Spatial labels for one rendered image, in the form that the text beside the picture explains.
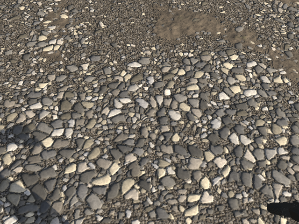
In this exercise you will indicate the robot right hand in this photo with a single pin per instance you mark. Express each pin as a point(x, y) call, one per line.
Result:
point(285, 209)

